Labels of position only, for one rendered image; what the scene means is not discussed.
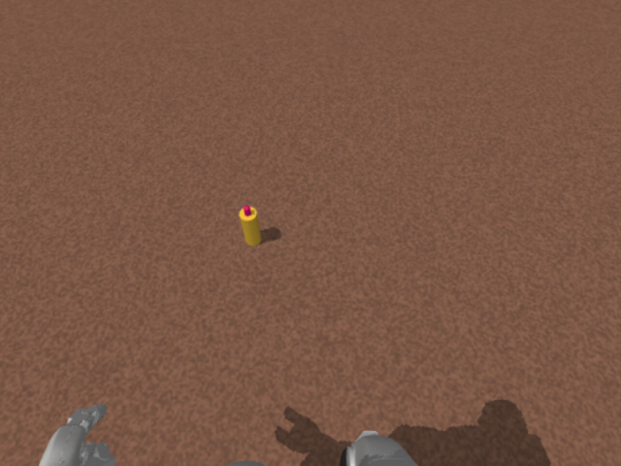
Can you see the left robot hand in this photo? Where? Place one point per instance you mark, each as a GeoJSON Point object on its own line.
{"type": "Point", "coordinates": [67, 448]}

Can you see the bottle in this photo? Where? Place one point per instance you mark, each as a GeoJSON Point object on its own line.
{"type": "Point", "coordinates": [250, 225]}

